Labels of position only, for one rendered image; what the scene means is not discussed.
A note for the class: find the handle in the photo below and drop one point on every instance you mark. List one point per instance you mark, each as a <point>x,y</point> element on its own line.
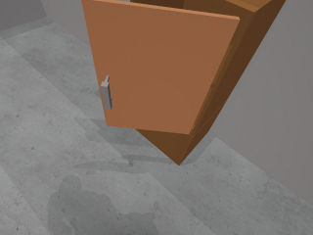
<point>106,93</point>

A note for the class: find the cupboard door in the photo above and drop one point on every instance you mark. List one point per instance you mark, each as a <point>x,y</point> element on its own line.
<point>161,61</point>

